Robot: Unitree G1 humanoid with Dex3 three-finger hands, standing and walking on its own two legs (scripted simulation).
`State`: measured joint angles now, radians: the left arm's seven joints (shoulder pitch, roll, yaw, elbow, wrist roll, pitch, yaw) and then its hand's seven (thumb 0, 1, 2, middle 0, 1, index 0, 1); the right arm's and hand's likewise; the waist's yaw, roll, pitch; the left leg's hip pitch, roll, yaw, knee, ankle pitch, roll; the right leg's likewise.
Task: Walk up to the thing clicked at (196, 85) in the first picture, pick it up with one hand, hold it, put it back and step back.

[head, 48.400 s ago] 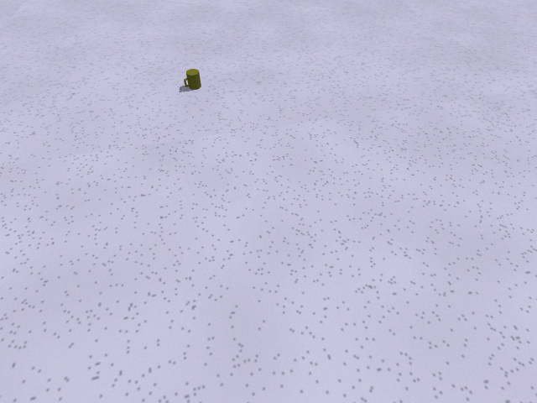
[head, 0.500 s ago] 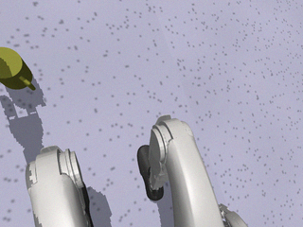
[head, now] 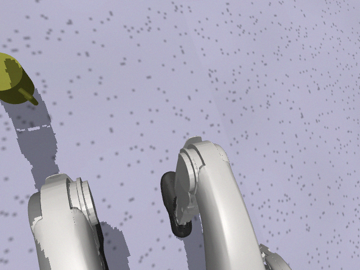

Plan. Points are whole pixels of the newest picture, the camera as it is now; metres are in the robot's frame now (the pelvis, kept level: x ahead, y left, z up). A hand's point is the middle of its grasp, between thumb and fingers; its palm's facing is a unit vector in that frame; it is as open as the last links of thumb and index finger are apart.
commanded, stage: approach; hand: left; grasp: from above
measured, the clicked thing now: (13, 85) +0.55 +0.25 -0.28
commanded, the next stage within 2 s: close in in 0.46 s
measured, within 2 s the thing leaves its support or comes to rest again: neither
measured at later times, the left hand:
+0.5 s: hand out of the picture +0.53 +0.27 -0.17, palm faces -0.50 -0.06 -0.86, open 13.9 cm
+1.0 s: hand out of the picture +0.55 +0.25 -0.19, palm faces -0.48 -0.07 -0.88, open 13.4 cm
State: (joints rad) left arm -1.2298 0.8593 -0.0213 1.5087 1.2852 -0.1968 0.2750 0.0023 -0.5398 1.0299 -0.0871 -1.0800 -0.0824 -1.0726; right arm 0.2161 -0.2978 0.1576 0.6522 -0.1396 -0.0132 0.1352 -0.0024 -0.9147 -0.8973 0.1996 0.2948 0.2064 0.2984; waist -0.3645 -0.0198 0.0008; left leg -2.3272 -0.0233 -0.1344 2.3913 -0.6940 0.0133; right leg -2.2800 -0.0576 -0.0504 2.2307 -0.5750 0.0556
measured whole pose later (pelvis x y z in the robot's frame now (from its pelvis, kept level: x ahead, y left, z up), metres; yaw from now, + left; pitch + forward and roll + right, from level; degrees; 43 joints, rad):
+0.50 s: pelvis -0.01 -0.01 -0.01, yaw -1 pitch +34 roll -10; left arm -1.19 0.92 0.04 1.46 1.22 -0.13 0.18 0.00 -0.52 1.01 -0.09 -1.10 -0.09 -1.08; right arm 0.24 -0.32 0.21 0.59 -0.13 0.04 0.10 0.00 -0.91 -0.89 0.20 0.30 0.21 0.30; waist -0.38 0.00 0.07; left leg -2.33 -0.01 -0.15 2.41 -0.68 0.00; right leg -2.29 -0.04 -0.06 2.24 -0.54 0.05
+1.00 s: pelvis +0.00 +0.00 -0.01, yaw -2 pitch +35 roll -12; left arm -1.29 0.92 -0.02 1.59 1.27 -0.12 0.27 0.00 -0.47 1.07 -0.12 -1.12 -0.12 -1.11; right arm 0.20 -0.32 0.25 0.57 -0.15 0.02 0.11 0.00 -0.91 -0.90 0.20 0.29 0.21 0.30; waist -0.44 -0.02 0.06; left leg -2.35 -0.02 -0.16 2.42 -0.69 0.02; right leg -2.29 -0.04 -0.07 2.24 -0.56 0.06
